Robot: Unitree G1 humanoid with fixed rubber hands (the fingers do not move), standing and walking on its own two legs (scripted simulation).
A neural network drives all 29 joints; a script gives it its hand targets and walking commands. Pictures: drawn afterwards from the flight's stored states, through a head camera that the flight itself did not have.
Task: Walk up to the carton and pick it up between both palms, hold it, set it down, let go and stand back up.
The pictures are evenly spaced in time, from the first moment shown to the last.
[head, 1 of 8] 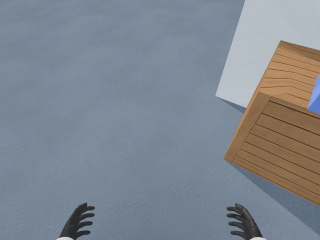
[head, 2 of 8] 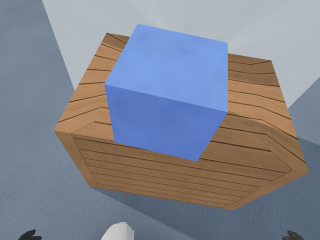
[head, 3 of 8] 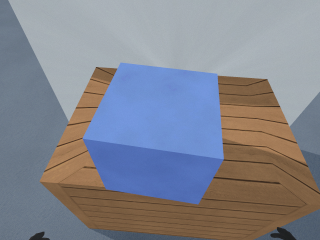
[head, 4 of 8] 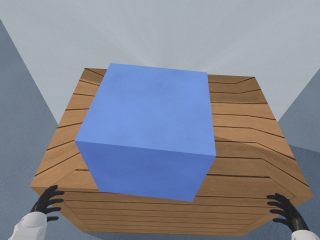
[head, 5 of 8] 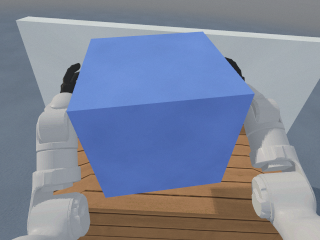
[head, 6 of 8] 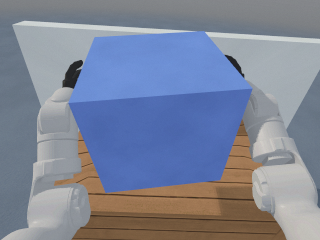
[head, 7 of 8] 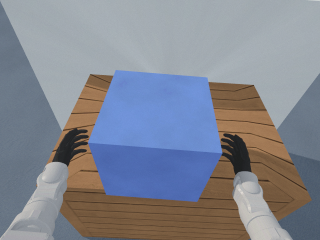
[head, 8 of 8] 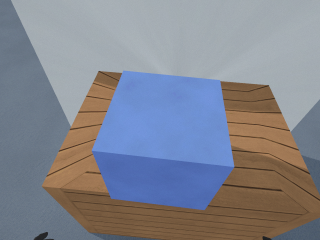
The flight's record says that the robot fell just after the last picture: no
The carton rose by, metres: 0.24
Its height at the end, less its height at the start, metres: +0.00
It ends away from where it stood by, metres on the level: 0.01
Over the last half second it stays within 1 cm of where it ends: yes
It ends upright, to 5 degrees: yes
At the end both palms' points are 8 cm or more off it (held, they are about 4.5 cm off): yes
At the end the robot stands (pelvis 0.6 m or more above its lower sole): yes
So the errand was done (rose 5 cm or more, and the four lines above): yes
